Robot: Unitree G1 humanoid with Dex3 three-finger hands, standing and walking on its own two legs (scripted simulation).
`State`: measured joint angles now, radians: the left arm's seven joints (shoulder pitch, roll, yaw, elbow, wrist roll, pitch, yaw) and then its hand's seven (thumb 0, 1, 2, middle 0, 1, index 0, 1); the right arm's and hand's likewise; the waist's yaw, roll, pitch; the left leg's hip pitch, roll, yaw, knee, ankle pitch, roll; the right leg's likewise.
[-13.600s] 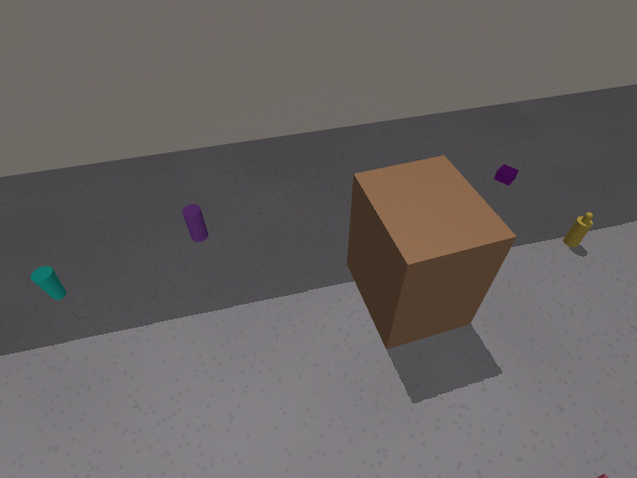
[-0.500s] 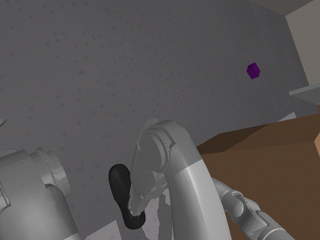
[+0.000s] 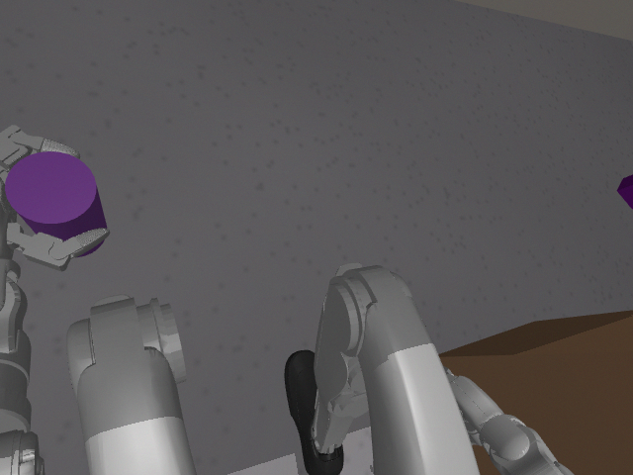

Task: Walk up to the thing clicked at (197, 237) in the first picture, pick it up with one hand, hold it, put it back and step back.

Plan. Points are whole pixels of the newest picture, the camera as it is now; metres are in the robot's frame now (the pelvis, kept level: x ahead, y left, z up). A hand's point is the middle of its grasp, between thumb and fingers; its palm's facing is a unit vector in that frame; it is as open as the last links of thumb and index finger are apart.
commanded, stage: settle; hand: left
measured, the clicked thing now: (65, 211) +0.43 +0.25 -0.12
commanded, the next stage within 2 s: lift in 1.06 s
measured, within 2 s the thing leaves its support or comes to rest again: neither
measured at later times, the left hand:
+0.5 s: hand (48, 156) +0.45 +0.25 -0.02, palm faces +0.11 -0.99 -0.08, open 10.4 cm
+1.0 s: hand (35, 140) +0.44 +0.25 +0.01, palm faces +0.12 -0.99 -0.07, open 10.5 cm
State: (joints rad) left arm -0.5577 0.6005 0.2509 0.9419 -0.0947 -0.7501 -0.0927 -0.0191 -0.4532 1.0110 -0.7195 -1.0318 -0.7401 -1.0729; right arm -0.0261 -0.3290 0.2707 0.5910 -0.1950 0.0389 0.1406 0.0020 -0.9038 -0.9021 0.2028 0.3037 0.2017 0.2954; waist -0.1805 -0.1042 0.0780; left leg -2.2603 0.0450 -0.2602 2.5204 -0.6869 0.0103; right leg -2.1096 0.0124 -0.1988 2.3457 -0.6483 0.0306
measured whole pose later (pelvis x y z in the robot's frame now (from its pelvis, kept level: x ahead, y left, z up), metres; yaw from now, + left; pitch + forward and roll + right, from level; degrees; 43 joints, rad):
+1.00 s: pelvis +0.02 -0.01 +0.05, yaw +7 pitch +33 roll -6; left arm -0.63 0.45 0.31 0.87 -0.12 -0.55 -0.22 -0.03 -0.57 1.15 -0.73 -1.08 -0.75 -1.13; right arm 0.09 -0.28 0.08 0.64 -0.07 0.03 0.06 0.01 -0.91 -0.91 0.20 0.30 0.20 0.30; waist -0.14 0.00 -0.10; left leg -2.18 0.05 -0.12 2.30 -0.70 -0.01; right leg -2.11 -0.02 -0.09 2.24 -0.70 0.00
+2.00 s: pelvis +0.03 -0.01 +0.19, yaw +10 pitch +31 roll -4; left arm -0.32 0.34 0.22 0.39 -0.19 -0.31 -0.21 -0.03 -0.57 1.17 -0.72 -1.10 -0.74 -1.14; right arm 0.14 -0.26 0.00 0.60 0.04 -0.02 -0.02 0.01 -0.91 -0.90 0.20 0.30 0.20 0.29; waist -0.06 0.03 -0.19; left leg -1.74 0.05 -0.06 1.86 -0.67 -0.01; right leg -1.69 -0.02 -0.06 1.82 -0.67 0.00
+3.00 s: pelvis +0.09 +0.00 +0.39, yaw +12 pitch +13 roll -2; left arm -0.17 0.28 0.14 0.46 -0.22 -0.31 -0.24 -0.03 -0.57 1.16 -0.71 -1.10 -0.73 -1.15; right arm 0.25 -0.23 0.02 0.65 0.03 -0.07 -0.06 0.01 -0.90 -0.90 0.20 0.30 0.20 0.30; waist -0.04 0.01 -0.08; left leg -0.81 0.05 -0.01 1.06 -0.48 -0.01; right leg -0.77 -0.01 -0.05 1.02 -0.48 0.01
